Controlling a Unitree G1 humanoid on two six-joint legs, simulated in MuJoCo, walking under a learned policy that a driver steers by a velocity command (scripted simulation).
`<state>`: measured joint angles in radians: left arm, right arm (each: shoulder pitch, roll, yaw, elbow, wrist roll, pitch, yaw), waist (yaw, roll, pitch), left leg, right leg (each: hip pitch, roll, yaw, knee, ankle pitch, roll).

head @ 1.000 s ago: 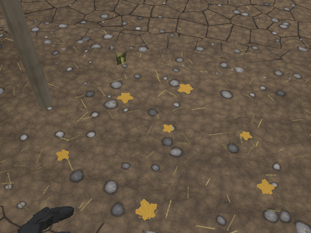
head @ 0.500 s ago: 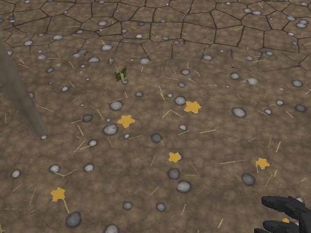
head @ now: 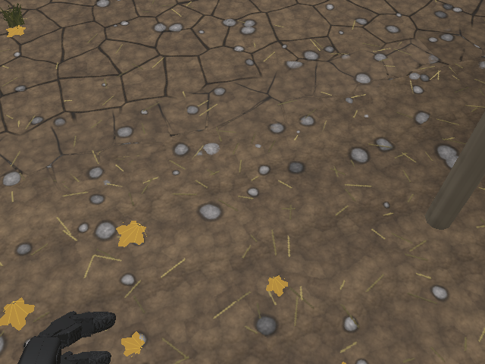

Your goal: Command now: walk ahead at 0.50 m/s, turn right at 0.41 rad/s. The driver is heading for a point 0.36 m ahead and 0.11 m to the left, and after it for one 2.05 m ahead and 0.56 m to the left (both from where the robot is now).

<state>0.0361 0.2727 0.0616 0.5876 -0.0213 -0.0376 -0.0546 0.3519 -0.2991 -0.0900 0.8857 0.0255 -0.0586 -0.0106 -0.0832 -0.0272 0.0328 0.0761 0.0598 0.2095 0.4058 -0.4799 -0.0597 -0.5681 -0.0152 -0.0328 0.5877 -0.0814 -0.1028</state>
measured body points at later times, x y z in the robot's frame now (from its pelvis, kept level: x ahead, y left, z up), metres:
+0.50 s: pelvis +0.27 +0.01 +0.02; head +0.30 +0.01 +0.46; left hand +0.29 +0.30 -0.11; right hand +0.49 -0.20 -0.09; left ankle +0.43 +0.15 -0.69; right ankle +0.14 -0.10 -0.71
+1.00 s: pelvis +0.57 +0.08 +0.02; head +0.59 +0.10 +0.47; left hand +0.69 +0.39 -0.05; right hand +0.73 -0.17 -0.09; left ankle +0.42 +0.14 -0.71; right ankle +0.77 +0.02 -0.70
